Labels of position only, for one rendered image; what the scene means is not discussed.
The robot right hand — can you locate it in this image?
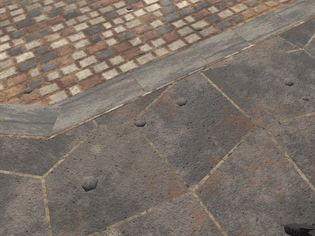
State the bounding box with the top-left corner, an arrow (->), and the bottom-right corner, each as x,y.
284,223 -> 315,236

